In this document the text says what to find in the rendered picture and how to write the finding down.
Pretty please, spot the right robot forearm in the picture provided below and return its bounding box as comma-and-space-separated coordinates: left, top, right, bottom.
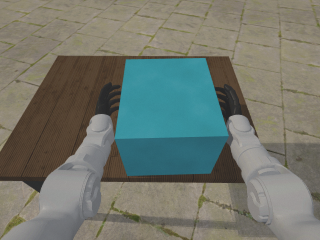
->
226, 114, 314, 213

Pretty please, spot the robot left hand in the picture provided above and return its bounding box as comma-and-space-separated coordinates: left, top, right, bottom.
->
95, 82, 121, 116

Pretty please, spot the right robot upper arm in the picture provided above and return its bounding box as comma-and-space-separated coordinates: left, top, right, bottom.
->
247, 173, 320, 240

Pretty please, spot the table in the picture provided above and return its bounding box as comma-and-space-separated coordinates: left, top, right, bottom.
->
0, 55, 259, 193

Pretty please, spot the carton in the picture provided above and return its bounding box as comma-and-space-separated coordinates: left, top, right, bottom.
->
114, 58, 229, 176

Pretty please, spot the left robot upper arm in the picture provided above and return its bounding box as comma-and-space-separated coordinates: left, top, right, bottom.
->
1, 169, 101, 240

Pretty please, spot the left robot forearm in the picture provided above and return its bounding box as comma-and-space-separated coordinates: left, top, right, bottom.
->
38, 114, 115, 211

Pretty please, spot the robot right hand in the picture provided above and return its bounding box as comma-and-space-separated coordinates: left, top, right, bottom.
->
214, 84, 242, 122

